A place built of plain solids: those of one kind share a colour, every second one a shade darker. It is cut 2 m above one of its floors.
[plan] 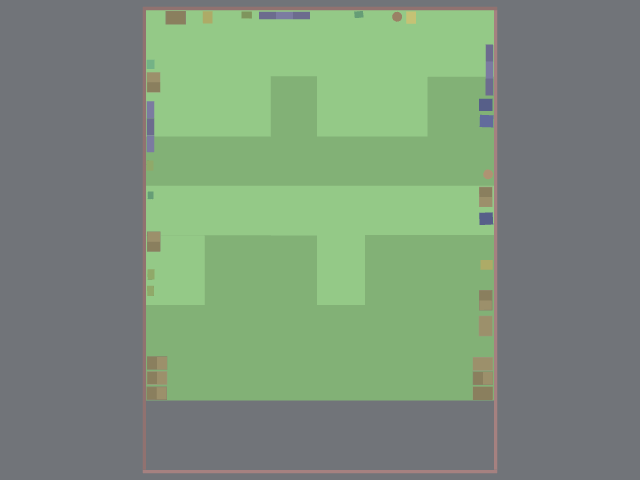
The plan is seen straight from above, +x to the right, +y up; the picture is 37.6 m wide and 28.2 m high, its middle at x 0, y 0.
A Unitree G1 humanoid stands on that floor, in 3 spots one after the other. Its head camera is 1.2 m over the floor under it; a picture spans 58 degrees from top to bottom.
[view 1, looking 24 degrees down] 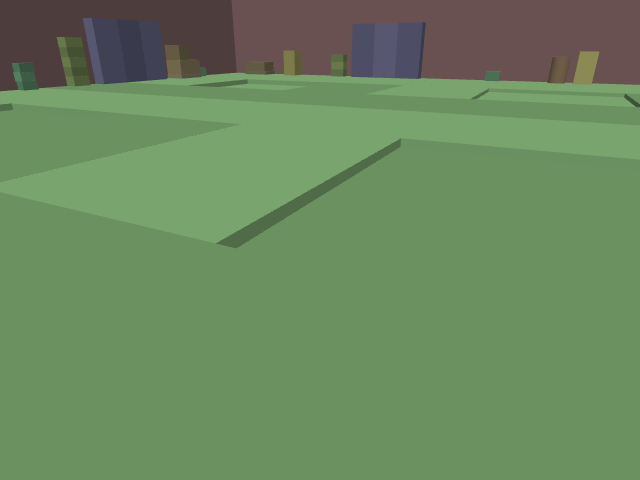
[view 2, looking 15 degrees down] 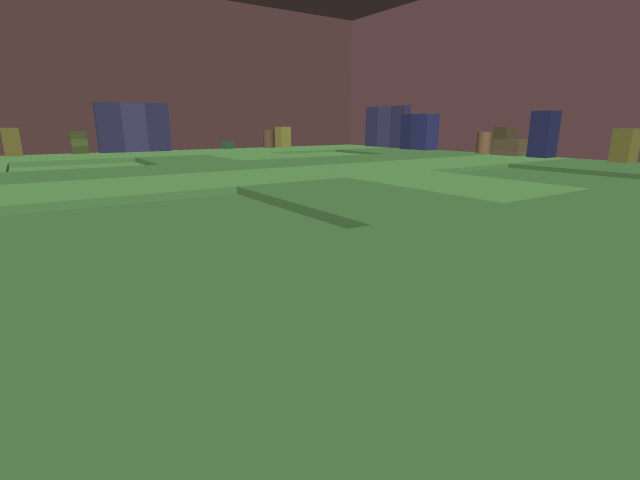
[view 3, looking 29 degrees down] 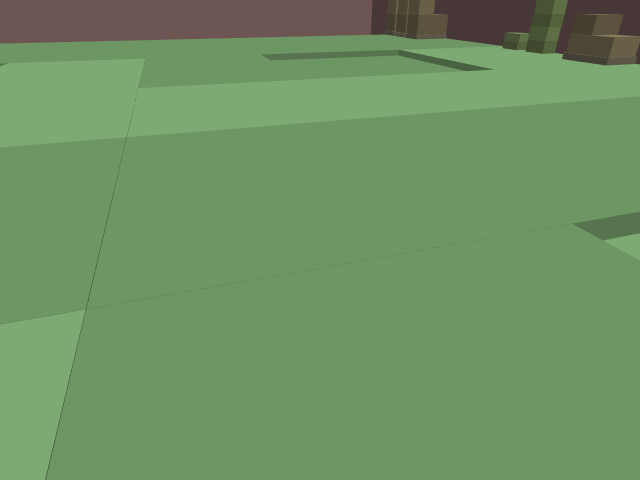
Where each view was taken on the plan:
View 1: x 4.46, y -5.86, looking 117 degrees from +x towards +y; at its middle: floor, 3.26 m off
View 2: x -6.32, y -7.78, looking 56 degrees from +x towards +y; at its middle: floor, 4.64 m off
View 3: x -0.68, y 7.86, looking -108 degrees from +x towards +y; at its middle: floor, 2.48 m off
